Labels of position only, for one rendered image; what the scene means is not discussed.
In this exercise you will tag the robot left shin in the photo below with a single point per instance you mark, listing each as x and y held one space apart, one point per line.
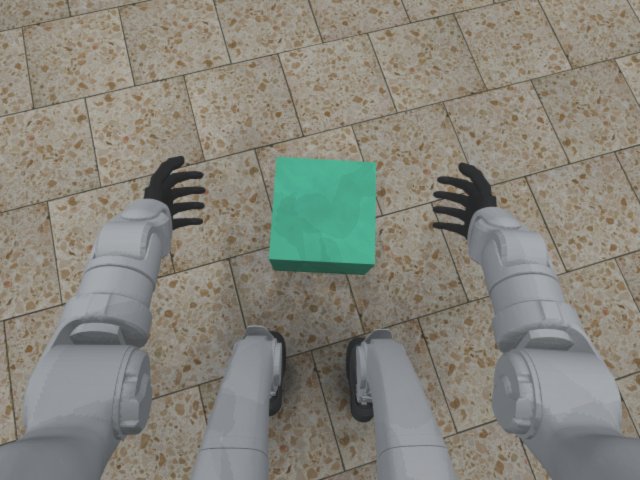
258 331

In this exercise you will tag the robot left upper arm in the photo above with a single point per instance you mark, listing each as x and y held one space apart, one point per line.
84 400

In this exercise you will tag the carton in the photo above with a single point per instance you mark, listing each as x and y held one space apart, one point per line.
324 216

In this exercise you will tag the robot left forearm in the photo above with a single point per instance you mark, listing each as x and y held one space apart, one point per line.
111 306

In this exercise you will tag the robot right hand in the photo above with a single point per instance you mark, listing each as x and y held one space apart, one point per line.
480 196

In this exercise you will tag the right robot thigh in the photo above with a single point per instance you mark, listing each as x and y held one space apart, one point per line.
409 444

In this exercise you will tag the robot left hand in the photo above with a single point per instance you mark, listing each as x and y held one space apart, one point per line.
160 189

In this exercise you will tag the robot right upper arm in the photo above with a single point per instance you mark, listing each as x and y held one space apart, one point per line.
565 408

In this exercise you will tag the robot right forearm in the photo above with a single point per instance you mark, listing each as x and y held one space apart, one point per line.
529 306

